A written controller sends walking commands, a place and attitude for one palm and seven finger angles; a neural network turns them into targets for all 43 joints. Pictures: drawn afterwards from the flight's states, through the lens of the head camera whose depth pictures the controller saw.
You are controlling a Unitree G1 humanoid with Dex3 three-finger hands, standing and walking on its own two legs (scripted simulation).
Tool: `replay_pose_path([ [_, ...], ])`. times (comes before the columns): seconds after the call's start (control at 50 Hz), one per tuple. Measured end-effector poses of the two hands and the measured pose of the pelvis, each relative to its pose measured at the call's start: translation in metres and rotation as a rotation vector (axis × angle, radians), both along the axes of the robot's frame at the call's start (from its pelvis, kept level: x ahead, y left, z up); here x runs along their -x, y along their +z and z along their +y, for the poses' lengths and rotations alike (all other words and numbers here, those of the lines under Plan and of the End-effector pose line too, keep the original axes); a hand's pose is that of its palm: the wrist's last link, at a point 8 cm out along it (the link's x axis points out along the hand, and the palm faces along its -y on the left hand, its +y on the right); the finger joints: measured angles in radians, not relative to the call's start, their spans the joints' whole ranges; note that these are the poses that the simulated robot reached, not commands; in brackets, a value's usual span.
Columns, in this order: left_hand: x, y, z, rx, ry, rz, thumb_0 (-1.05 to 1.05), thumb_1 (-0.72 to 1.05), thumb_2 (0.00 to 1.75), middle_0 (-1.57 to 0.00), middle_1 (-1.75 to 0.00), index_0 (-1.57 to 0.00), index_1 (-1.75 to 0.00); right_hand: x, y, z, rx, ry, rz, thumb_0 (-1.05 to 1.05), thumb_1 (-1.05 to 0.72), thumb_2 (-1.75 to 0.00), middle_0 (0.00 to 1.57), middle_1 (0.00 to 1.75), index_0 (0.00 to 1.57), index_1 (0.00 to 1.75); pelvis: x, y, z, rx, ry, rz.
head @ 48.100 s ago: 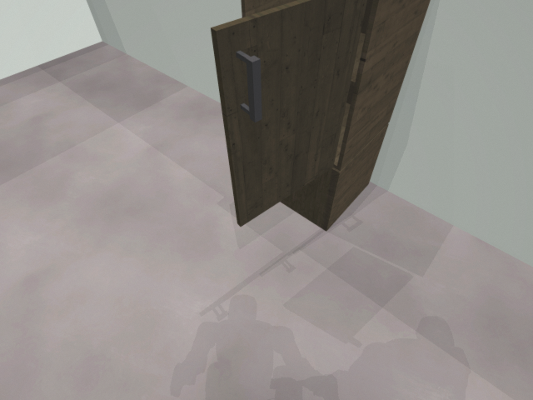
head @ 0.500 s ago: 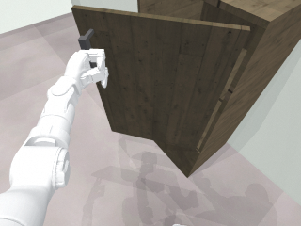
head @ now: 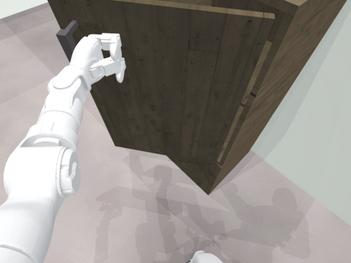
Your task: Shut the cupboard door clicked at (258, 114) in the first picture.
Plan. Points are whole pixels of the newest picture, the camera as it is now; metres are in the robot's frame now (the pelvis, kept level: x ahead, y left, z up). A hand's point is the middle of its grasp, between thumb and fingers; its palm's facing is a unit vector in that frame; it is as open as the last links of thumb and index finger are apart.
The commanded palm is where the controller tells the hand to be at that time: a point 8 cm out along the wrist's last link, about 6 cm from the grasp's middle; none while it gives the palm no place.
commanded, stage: push the door shut along its arc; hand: left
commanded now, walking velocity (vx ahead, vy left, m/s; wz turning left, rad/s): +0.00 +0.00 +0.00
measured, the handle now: (79, 55) +0.55 +0.15 +0.16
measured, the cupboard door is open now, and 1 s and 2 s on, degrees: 35 26 26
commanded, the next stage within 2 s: pull the fist back off the door in 0.24 s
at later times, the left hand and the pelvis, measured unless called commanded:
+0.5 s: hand (131, 49) +0.55 +0.04 +0.17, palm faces -0.08 -0.98 +0.16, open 3.1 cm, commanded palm +0.53 +0.08 +0.16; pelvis +0.00 +0.00 -0.01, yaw +1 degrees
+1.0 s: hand (132, 76) +0.47 +0.04 +0.16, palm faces -0.03 -1.00 -0.01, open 3.1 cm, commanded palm +0.44 +0.08 +0.16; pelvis +0.00 -0.01 +0.01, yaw +0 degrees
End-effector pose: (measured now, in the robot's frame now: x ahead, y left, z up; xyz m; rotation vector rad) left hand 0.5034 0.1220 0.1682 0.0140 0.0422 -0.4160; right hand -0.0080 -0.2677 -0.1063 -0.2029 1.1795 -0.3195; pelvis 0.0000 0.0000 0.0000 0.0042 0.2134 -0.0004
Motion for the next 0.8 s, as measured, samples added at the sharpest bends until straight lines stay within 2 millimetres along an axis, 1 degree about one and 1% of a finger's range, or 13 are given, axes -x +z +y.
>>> replay_pose_path([
  [0.2,-0.013,-0.002,-0.008,-0.005,-0.035,0.022,0.01,0.90,0.93,-1.30,-1.50,-1.30,-1.50,0.006,0.000,-0.010,0.034,0.011,0.046,0.01,-0.90,-0.89,0.20,0.30,0.20,0.30,0.004,-0.004,-0.003,0.005,0.017,0.032],
  [0.36,-0.021,0.000,-0.017,-0.016,-0.060,0.021,0.02,0.95,0.96,-1.30,-1.50,-1.30,-1.50,0.015,-0.002,-0.014,0.049,0.013,0.093,0.01,-0.90,-0.89,0.20,0.30,0.20,0.30,0.005,-0.008,-0.004,0.008,0.027,0.059],
  [0.38,-0.023,-0.001,-0.018,0.020,-0.030,0.033,0.03,0.94,0.96,-1.30,-1.50,-1.30,-1.50,0.016,-0.002,-0.014,0.046,0.010,0.097,0.01,-0.90,-0.89,0.20,0.30,0.20,0.30,0.005,-0.009,-0.003,0.011,0.029,0.063],
  [0.44,-0.026,-0.005,-0.023,0.126,0.156,0.078,0.03,0.88,0.94,-1.30,-1.50,-1.30,-1.50,0.017,-0.005,-0.008,0.010,0.018,0.105,0.01,-0.90,-0.89,0.20,0.30,0.20,0.30,0.004,-0.008,-0.002,0.019,0.033,0.077],
  [0.5,-0.027,-0.009,-0.031,0.151,0.333,0.080,0.02,0.85,0.92,-1.30,-1.50,-1.30,-1.50,0.015,-0.007,0.002,-0.041,0.041,0.103,0.01,-0.90,-0.89,0.20,0.30,0.20,0.30,0.003,-0.008,-0.002,0.018,0.029,0.091],
  [0.56,-0.024,-0.007,-0.039,0.093,0.449,-0.016,0.02,0.85,0.91,-1.30,-1.50,-1.29,-1.50,0.014,-0.012,0.012,-0.095,0.065,0.091,0.01,-0.90,-0.89,0.20,0.30,0.20,0.30,0.002,-0.010,-0.003,0.013,0.020,0.105],
  [0.62,-0.019,-0.008,-0.044,0.016,0.465,-0.089,0.01,0.87,0.90,-1.30,-1.50,-1.29,-1.50,0.014,-0.017,0.021,-0.142,0.052,0.084,0.01,-0.90,-0.89,0.20,0.30,0.20,0.30,0.000,-0.010,-0.004,0.005,0.004,0.099],
  [0.68,-0.012,-0.014,-0.044,-0.038,0.435,-0.058,0.01,0.88,0.90,-1.30,-1.50,-1.29,-1.50,0.015,-0.019,0.026,-0.171,0.017,0.080,0.01,-0.90,-0.89,0.20,0.30,0.20,0.30,-0.002,-0.007,-0.006,0.000,-0.011,0.074],
  [0.74,-0.003,-0.020,-0.038,-0.005,0.433,0.024,0.01,0.89,0.90,-1.30,-1.50,-1.30,-1.50,0.015,-0.017,0.026,-0.175,-0.009,0.072,0.01,-0.90,-0.89,0.20,0.30,0.20,0.30,-0.004,-0.002,-0.007,0.000,-0.020,0.038],
  [0.8,0.008,-0.011,-0.031,0.050,0.443,0.008,0.02,0.89,0.90,-1.30,-1.50,-1.29,-1.50,0.010,-0.013,0.021,-0.160,-0.010,0.049,0.01,-0.90,-0.89,0.20,0.30,0.20,0.30,-0.004,0.003,-0.009,0.003,-0.022,0.004],
])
